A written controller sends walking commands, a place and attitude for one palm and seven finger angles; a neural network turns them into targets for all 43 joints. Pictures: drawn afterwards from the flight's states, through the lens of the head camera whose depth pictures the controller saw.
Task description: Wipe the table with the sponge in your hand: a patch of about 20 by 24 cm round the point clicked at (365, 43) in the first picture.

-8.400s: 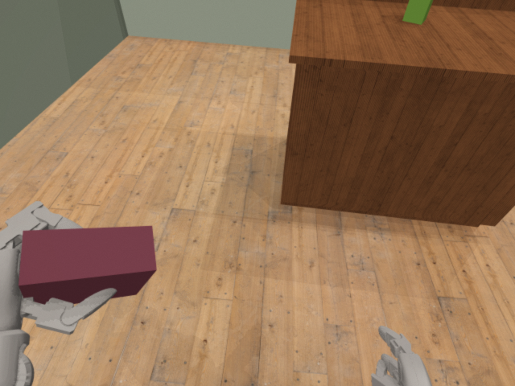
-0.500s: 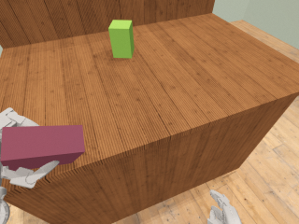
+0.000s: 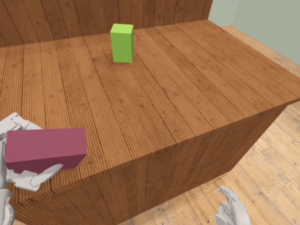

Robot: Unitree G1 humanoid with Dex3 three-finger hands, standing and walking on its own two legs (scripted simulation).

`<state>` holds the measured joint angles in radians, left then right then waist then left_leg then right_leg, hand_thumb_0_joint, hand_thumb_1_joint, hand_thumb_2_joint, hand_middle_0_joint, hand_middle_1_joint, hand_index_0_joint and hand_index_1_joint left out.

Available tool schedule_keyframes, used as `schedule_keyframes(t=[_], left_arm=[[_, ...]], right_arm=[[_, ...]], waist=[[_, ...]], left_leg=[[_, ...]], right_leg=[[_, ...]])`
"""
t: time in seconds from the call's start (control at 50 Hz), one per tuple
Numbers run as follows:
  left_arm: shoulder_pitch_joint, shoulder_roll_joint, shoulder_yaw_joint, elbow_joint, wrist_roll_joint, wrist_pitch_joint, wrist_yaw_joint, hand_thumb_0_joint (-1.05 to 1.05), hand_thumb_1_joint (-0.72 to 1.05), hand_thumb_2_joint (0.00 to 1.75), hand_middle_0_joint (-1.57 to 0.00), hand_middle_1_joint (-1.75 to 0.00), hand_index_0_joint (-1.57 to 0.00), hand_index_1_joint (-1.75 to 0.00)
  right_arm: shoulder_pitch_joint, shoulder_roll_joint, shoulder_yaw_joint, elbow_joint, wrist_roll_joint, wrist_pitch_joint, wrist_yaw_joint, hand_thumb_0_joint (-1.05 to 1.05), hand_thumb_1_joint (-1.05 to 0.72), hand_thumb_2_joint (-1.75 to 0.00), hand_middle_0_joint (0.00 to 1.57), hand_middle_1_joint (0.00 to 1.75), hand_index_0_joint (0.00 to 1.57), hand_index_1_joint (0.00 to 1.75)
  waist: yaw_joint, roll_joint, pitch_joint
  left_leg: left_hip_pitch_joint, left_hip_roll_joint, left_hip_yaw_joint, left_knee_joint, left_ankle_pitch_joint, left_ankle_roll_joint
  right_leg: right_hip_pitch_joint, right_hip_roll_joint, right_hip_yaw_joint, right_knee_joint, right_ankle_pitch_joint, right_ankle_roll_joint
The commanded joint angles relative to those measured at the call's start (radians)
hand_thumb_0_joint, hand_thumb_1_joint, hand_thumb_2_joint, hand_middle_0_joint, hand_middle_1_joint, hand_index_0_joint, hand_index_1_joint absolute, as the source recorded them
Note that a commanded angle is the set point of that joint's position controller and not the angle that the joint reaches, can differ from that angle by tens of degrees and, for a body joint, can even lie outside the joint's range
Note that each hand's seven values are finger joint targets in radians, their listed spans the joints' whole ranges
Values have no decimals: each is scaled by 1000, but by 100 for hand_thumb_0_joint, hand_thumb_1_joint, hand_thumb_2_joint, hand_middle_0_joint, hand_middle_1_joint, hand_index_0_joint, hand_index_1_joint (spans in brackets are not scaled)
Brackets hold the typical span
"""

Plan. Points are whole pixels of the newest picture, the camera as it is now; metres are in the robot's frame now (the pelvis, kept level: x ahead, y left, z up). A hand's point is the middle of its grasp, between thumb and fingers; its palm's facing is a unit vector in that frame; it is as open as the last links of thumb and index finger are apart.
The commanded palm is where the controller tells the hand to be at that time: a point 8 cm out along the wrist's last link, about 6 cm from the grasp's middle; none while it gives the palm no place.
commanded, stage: come to a stop and stand still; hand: left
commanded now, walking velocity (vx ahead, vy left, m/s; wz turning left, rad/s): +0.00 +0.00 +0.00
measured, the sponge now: (59, 151) +0.23 +0.22 +0.14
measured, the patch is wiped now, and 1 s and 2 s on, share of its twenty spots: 0.00 0.00 0.00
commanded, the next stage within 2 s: look again from close up in 0.92 s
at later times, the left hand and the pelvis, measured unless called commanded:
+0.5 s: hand (31, 148) +0.21 +0.26 +0.16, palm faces +0.36 -0.84 -0.40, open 9.6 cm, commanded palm +0.15 +0.29 +0.17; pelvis -0.01 +0.01 +0.00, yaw -2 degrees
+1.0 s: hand (25, 145) +0.22 +0.27 +0.16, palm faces +0.37 -0.86 -0.35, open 9.6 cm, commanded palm +0.16 +0.31 +0.17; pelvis +0.00 +0.03 +0.00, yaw -1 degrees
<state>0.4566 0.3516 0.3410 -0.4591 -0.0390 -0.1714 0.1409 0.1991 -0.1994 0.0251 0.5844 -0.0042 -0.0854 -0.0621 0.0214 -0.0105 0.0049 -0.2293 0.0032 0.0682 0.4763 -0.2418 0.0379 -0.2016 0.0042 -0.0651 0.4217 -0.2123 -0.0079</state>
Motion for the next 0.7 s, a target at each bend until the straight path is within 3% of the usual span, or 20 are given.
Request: schedule_keyframes(t=[0.0, 0.04, 0.06, 0.08, 0.1, 0.12, 0.14, 0.18, 0.24, 0.26, 0.28, 0.3, 0.34, 0.36, 0.38, 0.4, 0.42, 0.44, 0.56, 0.68], left_arm=[[-127, 143, 74, -202, -2, -61, 19, 0, 10, 130, -120, -160, -120, -160], [-138, 141, 65, -191, 3, -58, 19, 0, 10, 130, -120, -160, -120, -160], [-1180, 945, 639, -415, 175, -161, 15, 0, 10, 130, -120, -160, -120, -160], [-871, 521, 342, 16, 64, -105, -6, 0, 10, 130, -120, -160, -120, -160], [-636, 369, 239, 15, 42, -98, -17, 0, 10, 130, -120, -160, -120, -160], [-535, 245, 138, 101, 31, -92, -36, 0, 10, 130, -120, -160, -120, -160], [-431, 197, 96, 70, 14, -93, -47, 0, 10, 130, -120, -160, -120, -160], [-169, 73, 19, -38, -13, -84, -62, 0, 10, 130, -120, -160, -120, -160], [-18, 143, 64, -239, 5, -69, -59, 0, 10, 130, -120, -160, -120, -160], [5, 182, 107, -243, 7, -65, -53, 0, 10, 130, -120, -160, -120, -160], [43, 250, 188, -217, 6, -57, -33, 0, 10, 130, -120, -160, -120, -160], [42, 224, 184, -213, 0, -59, -33, 0, 10, 130, -120, -160, -120, -160], [-34, 252, 227, -216, -10, -72, -26, 0, 10, 130, -120, -160, -120, -160], [-73, 224, 203, -204, -12, -81, -23, 0, 10, 130, -120, -160, -120, -160], [-115, 248, 220, -203, -7, -83, -13, 0, 10, 130, -120, -160, -120, -160], [-124, 197, 179, -157, -7, -86, -16, 0, 10, 130, -120, -160, -120, -160], [-152, 200, 172, -148, -2, -90, -17, 0, 10, 130, -120, -160, -120, -160], [-158, 199, 169, -119, 0, -92, -19, 0, 10, 130, -120, -160, -120, -160], [-140, 150, 85, -177, 7, -95, -34, 0, 10, 130, -120, -160, -120, -160], [-106, 186, 130, -211, 10, -87, -21, 0, 10, 130, -120, -160, -120, -160]], right_arm=[[-96, -123, -47, -141, 3, -57, -15, 0, -90, -90, 20, 30, 20, 30], [-96, -127, -48, -142, 4, -57, -14, 0, -90, -90, 20, 30, 20, 30], [43, -150, -60, -138, -39, -103, 6, 0, -90, -90, 20, 30, 20, 30], [-87, -87, -31, -84, 26, -76, 12, 0, -90, -90, 20, 30, 20, 30], [-90, -110, -54, -109, -1, -75, 26, 0, -90, -90, 20, 30, 20, 30], [-84, -144, -70, -134, 7, -93, 35, 0, -90, -90, 20, 30, 20, 30], [-58, -136, -74, -138, 23, -97, 44, 0, -90, -90, 20, 30, 20, 30], [-81, -118, -73, -164, 37, -99, 78, 0, -90, -90, 20, 30, 20, 30], [-97, -127, -69, -208, 35, -87, 89, 0, -90, -90, 20, 30, 20, 30], [-99, -127, -67, -213, 31, -87, 82, 0, -90, -90, 20, 30, 20, 30], [-105, -130, -65, -202, 32, -81, 74, 0, -90, -90, 20, 30, 20, 30], [-106, -119, -57, -215, 25, -78, 63, 0, -90, -90, 20, 30, 20, 30], [-118, -116, -48, -215, 19, -79, 39, 0, -90, -90, 20, 30, 20, 30], [-113, -117, -49, -203, 22, -79, 30, 0, -90, -90, 20, 30, 20, 30], [-116, -127, -50, -191, 19, -79, 24, 0, -90, -90, 20, 30, 20, 30], [-97, -124, -50, -179, 21, -81, 21, 0, -90, -90, 20, 30, 20, 30], [-89, -124, -49, -175, 21, -87, 22, 0, -90, -90, 20, 30, 20, 30], [-83, -123, -47, -166, 19, -91, 22, 0, -90, -90, 20, 30, 20, 30], [-94, -130, -49, -172, 20, -108, 35, 0, -90, -90, 20, 30, 20, 30], [-108, -132, -51, -170, 17, -103, 37, 0, -90, -90, 20, 30, 20, 30]], waist=[[-8, 88, -113], [-5, 90, -101], [10, -83, 154], [-21, 123, 55], [3, 119, 43], [7, 175, -33], [14, 204, -103], [27, 185, -201], [31, 0, -164], [29, -99, -143], [29, -129, -141], [19, -181, -122], [4, -122, -64], [-2, -40, -50], [-2, 59, -51], [-1, 142, -57], [1, 182, -55], [4, 191, -54], [10, 7, -90], [12, 60, -123]], left_leg=[[-31, 82, -110, -129, 110, -33], [-37, 76, -108, -136, 81, -33], [-195, 106, -69, 23, 131, 5], [-21, 125, -92, 11, 154, -16], [7, 104, -101, -70, 76, -32], [25, 85, -76, -78, 14, -31], [59, 76, -74, -71, -9, -21], [93, 95, -87, -93, -17, -4], [-17, 92, -72, -95, -109, 1], [-33, 75, -63, -81, -128, -8], [-12, 68, -51, -73, -113, -16], [-16, 65, -57, -59, -90, -16], [-8, 62, -72, -77, -70, -19], [-5, 73, -81, -101, -60, -16], [-3, 86, -88, -129, -57, -15], [-22, 97, -97, -145, -61, -9], [-27, 99, -100, -148, -57, -8], [-27, 95, -89, -138, -43, -6], [45, 70, -81, -78, 96, -10], [83, 75, -75, -81, 197, -18]], right_leg=[[101, -45, 82, -39, 160, -3], [95, -44, 92, -53, 139, -4], [-124, -101, 147, -163, 156, 54], [-181, -179, 100, -86, -19, -61], [-126, -115, 143, -54, 33, -69], [-72, -95, 152, -45, 35, -55], [-32, -92, 149, -33, 24, -33], [35, -66, 101, 6, 30, -2], [82, -62, 92, -30, -37, 6], [65, -66, 103, -66, -86, -4], [31, -64, 106, -73, -118, -15], [5, -77, 101, -79, -126, -18], [-62, -74, 118, -76, -130, -20], [-63, -64, 119, -54, -96, -19], [-52, -50, 109, -23, -57, -16], [-17, -46, 89, 3, -20, -14], [3, -43, 86, 12, 10, -14], [14, -48, 86, 3, 37, -14], [24, -58, 88, -31, 138, -14], [31, -46, 71, -5, 180, -9]])
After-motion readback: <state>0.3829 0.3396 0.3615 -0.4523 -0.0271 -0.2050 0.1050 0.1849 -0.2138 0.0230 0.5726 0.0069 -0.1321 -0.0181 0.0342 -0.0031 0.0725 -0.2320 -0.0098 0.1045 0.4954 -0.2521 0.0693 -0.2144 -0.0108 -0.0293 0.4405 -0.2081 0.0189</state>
